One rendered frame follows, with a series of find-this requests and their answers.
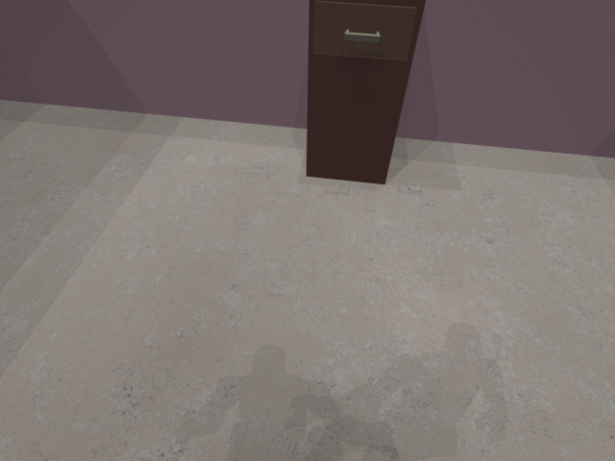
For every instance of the handle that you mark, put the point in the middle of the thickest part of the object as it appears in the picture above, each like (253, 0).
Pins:
(362, 37)

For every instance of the cabinet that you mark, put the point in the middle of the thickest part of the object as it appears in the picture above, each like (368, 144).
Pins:
(354, 105)

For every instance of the drawer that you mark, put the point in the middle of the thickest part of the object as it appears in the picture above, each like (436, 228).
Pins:
(394, 23)

